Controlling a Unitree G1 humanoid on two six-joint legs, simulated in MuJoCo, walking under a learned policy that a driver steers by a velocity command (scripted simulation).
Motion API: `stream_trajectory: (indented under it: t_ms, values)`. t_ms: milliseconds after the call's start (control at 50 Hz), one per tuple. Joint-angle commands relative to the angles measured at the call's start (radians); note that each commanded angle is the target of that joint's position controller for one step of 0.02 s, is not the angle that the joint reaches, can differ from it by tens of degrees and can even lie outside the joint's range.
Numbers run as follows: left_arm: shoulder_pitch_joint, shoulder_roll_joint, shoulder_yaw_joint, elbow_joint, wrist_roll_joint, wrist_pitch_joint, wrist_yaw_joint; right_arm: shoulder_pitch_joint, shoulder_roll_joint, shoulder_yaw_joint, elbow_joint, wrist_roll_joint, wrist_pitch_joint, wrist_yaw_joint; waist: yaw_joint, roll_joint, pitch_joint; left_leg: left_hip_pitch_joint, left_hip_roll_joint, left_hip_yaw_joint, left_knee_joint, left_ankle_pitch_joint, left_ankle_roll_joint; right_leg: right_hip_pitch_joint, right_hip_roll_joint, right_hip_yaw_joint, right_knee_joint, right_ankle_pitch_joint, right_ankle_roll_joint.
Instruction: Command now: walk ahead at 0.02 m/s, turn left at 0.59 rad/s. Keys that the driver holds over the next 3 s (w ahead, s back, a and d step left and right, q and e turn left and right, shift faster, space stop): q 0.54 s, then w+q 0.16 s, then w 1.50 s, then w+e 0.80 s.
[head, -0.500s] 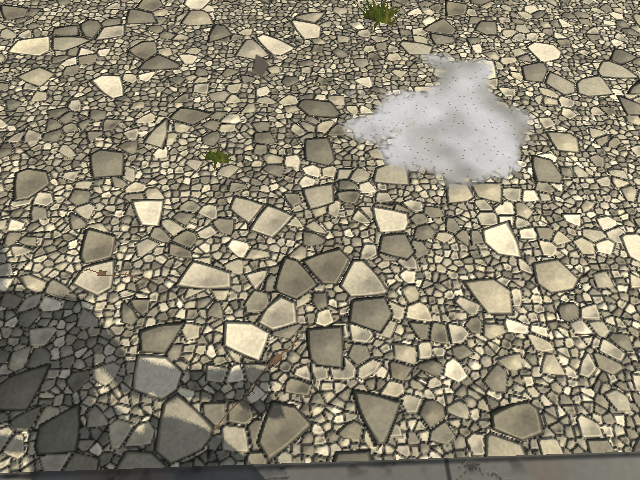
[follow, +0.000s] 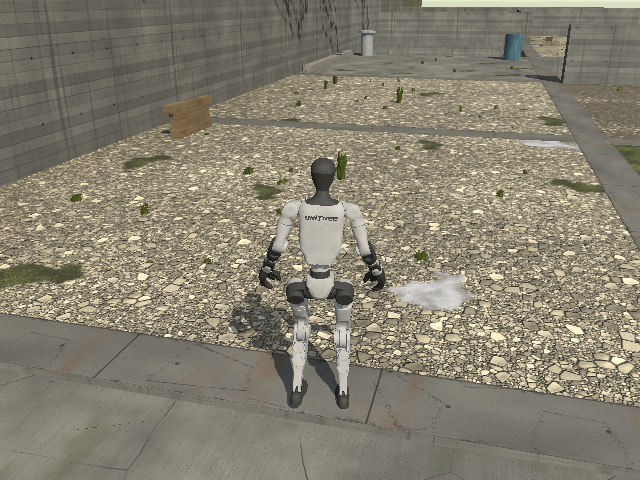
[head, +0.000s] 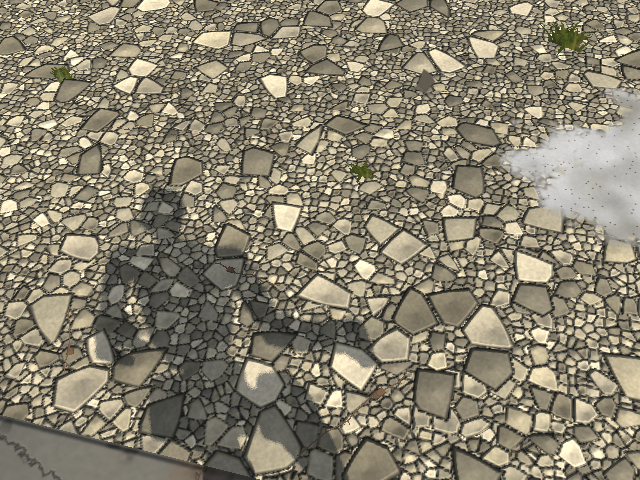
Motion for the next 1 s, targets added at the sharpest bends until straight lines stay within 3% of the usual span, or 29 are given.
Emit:
stream_trajectory:
  t_ms: [20, 60, 120, 200, 280, 300, 320, 340, 360, 380, 400, 420, 440, 480, 540, 600, 680, 720, 760, 780, 800, 820, 840, 860, 920, 1000]
  values:
    - [-0.075, 0.101, 0.018, -0.095, -0.010, -0.007, 0.016, 0.101, -0.151, -0.049, -0.022, 0.005, 0.003, 0.003, -0.028, -0.150, -0.082, -0.181, 0.085, 0.012, 0.310, -0.010, -0.050, 0.188, -0.299, 0.263, -0.190, 0.234, -0.206]
    - [-0.045, 0.117, 0.017, -0.086, -0.019, -0.001, 0.023, 0.055, -0.102, -0.031, -0.048, 0.005, 0.011, 0.008, 0.000, -0.150, -0.064, -0.203, 0.098, 0.048, 0.281, 0.059, -0.072, 0.202, -0.268, 0.181, -0.198, 0.276, -0.203]
    - [0.024, 0.153, 0.029, -0.074, -0.012, 0.012, 0.032, -0.025, -0.059, -0.008, -0.097, 0.010, 0.005, 0.019, 0.051, -0.180, -0.097, -0.179, 0.122, 0.103, 0.115, 0.096, -0.086, 0.282, -0.275, 0.113, -0.205, 0.325, -0.223]
    - [0.024, 0.204, 0.045, -0.086, -0.019, 0.022, 0.023, -0.026, -0.066, 0.002, -0.120, 0.004, 0.007, 0.040, 0.054, -0.207, -0.122, -0.016, 0.136, 0.159, -0.076, 0.121, -0.065, 0.247, -0.303, 0.044, -0.201, 0.362, -0.220]
    - [0.025, 0.223, 0.053, -0.082, -0.048, 0.022, 0.011, 0.021, -0.084, -0.010, -0.119, 0.003, 0.021, 0.059, 0.020, -0.208, -0.111, 0.110, 0.120, 0.199, -0.292, 0.203, -0.009, 0.231, -0.322, 0.004, -0.139, 0.325, -0.175]
    - [0.027, 0.217, 0.053, -0.077, -0.059, 0.022, 0.010, 0.057, -0.087, -0.016, -0.106, 0.001, 0.022, 0.061, -0.001, -0.196, -0.114, 0.187, 0.101, 0.215, -0.398, 0.281, 0.020, 0.202, -0.307, -0.026, -0.089, 0.279, -0.139]
    - [0.081, 0.186, 0.046, -0.054, -0.057, 0.020, 0.007, 0.094, -0.116, -0.029, -0.095, -0.002, 0.022, 0.053, -0.007, -0.135, -0.125, 0.308, 0.099, 0.174, -0.486, 0.392, 0.058, 0.128, -0.270, -0.076, 0.002, 0.182, -0.076]
    - [0.100, 0.127, 0.030, -0.063, -0.021, 0.017, -0.001, 0.134, -0.214, -0.057, -0.100, -0.004, 0.019, 0.035, 0.003, 0.106, -0.141, 0.474, 0.284, -0.090, -0.533, 0.695, 0.133, -0.080, -0.167, -0.173, 0.266, -0.085, 0.014]
    - [0.037, 0.102, 0.019, -0.130, 0.001, 0.012, 0.007, 0.122, -0.285, -0.061, -0.132, -0.030, 0.005, 0.032, -0.006, 0.275, -0.139, 0.477, 0.495, -0.397, -0.540, 0.830, 0.345, -0.325, -0.019, -0.122, 0.486, -0.467, 0.073]
    - [-0.010, 0.146, 0.034, -0.136, -0.014, 0.011, 0.012, 0.131, -0.223, -0.047, -0.130, -0.041, -0.020, 0.038, -0.050, 0.152, -0.183, 0.446, 0.478, -0.367, -0.552, 0.792, 0.382, -0.329, -0.036, 0.011, 0.643, -0.467, 0.070]
    - [-0.002, 0.154, 0.038, -0.138, -0.031, 0.012, 0.011, 0.088, -0.189, -0.034, -0.127, -0.034, -0.037, 0.035, -0.017, 0.125, -0.152, 0.418, 0.417, -0.271, -0.549, 0.735, 0.325, -0.339, -0.055, 0.041, 0.674, -0.382, 0.054]
    - [0.023, 0.154, 0.042, -0.119, -0.029, 0.014, 0.015, 0.038, -0.165, -0.029, -0.131, -0.021, -0.043, 0.029, 0.008, 0.078, -0.135, 0.397, 0.357, -0.209, -0.544, 0.648, 0.263, -0.345, -0.068, 0.050, 0.650, -0.303, 0.048]
    - [0.023, 0.164, 0.046, -0.120, -0.019, 0.016, 0.022, 0.008, -0.145, -0.020, -0.138, -0.007, -0.041, 0.024, 0.015, 0.076, -0.122, 0.379, 0.335, -0.192, -0.543, 0.629, 0.235, -0.350, -0.070, 0.056, 0.624, -0.248, 0.053]
    - [0.046, 0.153, 0.045, -0.125, -0.017, 0.015, 0.019, 0.003, -0.135, -0.010, -0.149, -0.012, -0.036, 0.014, 0.032, 0.091, -0.141, 0.329, 0.303, -0.171, -0.549, 0.671, 0.237, -0.289, -0.041, 0.048, 0.639, -0.176, 0.066]
    - [0.047, 0.129, 0.036, -0.139, -0.024, 0.015, 0.019, 0.015, -0.138, -0.010, -0.154, -0.013, -0.034, 0.007, 0.026, 0.100, -0.138, 0.330, 0.282, -0.182, -0.548, 0.621, 0.240, -0.274, -0.020, 0.049, 0.512, -0.141, 0.080]
    - [0.015, 0.115, 0.027, -0.161, -0.029, 0.004, 0.006, 0.053, -0.146, -0.014, -0.147, 0.000, -0.032, 0.004, -0.006, 0.123, -0.123, 0.294, 0.258, -0.253, -0.608, 0.125, 0.239, -0.235, -0.007, 0.046, 0.332, -0.111, 0.073]
    - [0.002, 0.125, 0.028, -0.182, -0.042, -0.034, -0.017, 0.063, -0.159, -0.014, -0.142, 0.001, -0.040, 0.017, -0.013, 0.143, -0.075, 0.226, 0.254, -0.344, -0.620, -0.047, 0.243, -0.135, 0.017, 0.045, 0.162, -0.177, 0.038]
    - [0.043, 0.125, 0.031, -0.175, -0.051, -0.053, -0.024, 0.056, -0.150, -0.008, -0.141, 0.003, -0.040, 0.023, 0.007, 0.137, -0.076, 0.192, 0.244, -0.366, -0.602, -0.065, 0.232, -0.036, 0.020, 0.032, 0.074, -0.159, 0.019]
    - [0.129, 0.107, 0.031, -0.146, -0.049, -0.070, -0.028, 0.040, -0.112, 0.008, -0.141, 0.002, -0.037, 0.024, 0.057, 0.100, -0.078, 0.111, 0.191, -0.336, -0.536, -0.090, 0.187, 0.144, 0.010, 0.008, -0.095, -0.019, -0.012]
    - [0.196, 0.124, 0.035, -0.130, -0.034, -0.077, -0.025, 0.039, -0.058, 0.026, -0.143, -0.004, -0.042, 0.024, 0.081, 0.048, -0.107, 0.018, 0.144, -0.282, -0.422, -0.106, 0.140, 0.283, -0.074, 0.083, -0.120, -0.037, -0.041]
    - [0.279, 0.177, 0.039, -0.122, -0.009, -0.079, -0.018, 0.048, 0.020, 0.050, -0.152, -0.009, -0.050, 0.026, 0.088, -0.128, -0.138, -0.121, 0.025, -0.101, -0.128, -0.111, 0.065, 0.391, -0.256, 0.321, -0.216, -0.241, -0.112]
    - [0.308, 0.261, 0.063, -0.103, 0.008, -0.080, -0.029, 0.020, -0.047, 0.033, -0.198, 0.006, -0.065, 0.023, 0.073, -0.274, -0.036, -0.324, 0.003, -0.024, 0.049, -0.127, 0.048, 0.325, -0.397, 0.652, -0.330, -0.492, -0.242]
    - [0.265, 0.203, 0.050, -0.114, -0.016, -0.083, -0.026, 0.019, -0.104, 0.018, -0.182, 0.010, -0.073, 0.022, 0.064, -0.213, 0.042, -0.394, 0.069, -0.047, 0.160, -0.049, 0.036, 0.296, -0.400, 0.650, -0.342, -0.582, -0.267]
    - [0.248, 0.153, 0.035, -0.117, -0.032, -0.082, -0.018, 0.029, -0.110, 0.014, -0.160, 0.007, -0.077, 0.028, 0.056, -0.187, 0.073, -0.428, 0.080, -0.042, 0.192, 0.027, 0.027, 0.304, -0.348, 0.557, -0.335, -0.527, -0.236]
    - [0.272, 0.133, 0.021, -0.112, -0.028, -0.080, -0.007, -0.002, -0.065, 0.023, -0.152, -0.004, -0.098, 0.043, 0.063, -0.155, 0.061, -0.430, 0.123, 0.007, 0.174, 0.201, 0.010, 0.320, -0.268, 0.358, -0.348, -0.262, -0.187]
    - [0.313, 0.140, 0.016, -0.098, -0.035, -0.078, -0.003, -0.077, -0.004, 0.047, -0.172, -0.009, -0.113, 0.055, 0.093, -0.152, 0.041, -0.340, 0.157, 0.115, 0.014, 0.343, -0.022, 0.278, -0.218, 0.186, -0.373, 0.001, -0.188]
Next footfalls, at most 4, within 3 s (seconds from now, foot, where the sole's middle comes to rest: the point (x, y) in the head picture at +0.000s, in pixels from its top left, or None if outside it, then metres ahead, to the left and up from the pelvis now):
0.34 left None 0.04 0.15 -0.77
0.78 right None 0.14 -0.05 -0.77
1.22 left None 0.26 0.33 -0.77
1.74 right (209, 390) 0.66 0.29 -0.77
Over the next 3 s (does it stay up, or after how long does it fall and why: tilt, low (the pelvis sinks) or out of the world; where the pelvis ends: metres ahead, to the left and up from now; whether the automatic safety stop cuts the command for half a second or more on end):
stays up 1.07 0.58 0.01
